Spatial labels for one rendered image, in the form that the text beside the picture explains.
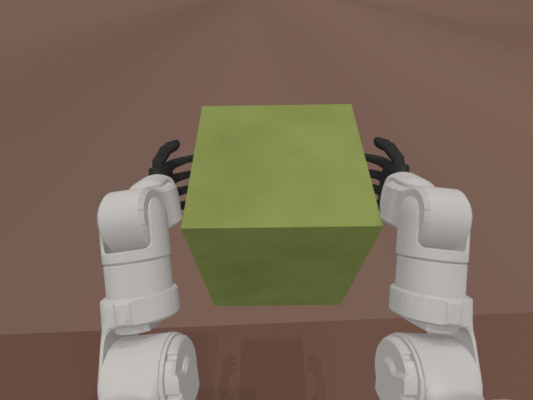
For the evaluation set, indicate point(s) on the right robot upper arm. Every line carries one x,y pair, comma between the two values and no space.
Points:
423,366

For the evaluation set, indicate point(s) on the left robot upper arm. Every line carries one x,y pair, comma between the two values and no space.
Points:
158,366

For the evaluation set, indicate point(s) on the robot right hand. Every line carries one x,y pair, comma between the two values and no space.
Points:
397,163

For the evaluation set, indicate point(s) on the robot right forearm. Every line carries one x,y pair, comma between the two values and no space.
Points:
433,244

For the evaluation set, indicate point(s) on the carton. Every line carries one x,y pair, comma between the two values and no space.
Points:
280,207

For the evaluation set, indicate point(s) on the robot left forearm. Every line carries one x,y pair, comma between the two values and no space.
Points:
134,239

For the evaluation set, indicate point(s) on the robot left hand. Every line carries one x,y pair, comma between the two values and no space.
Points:
160,166

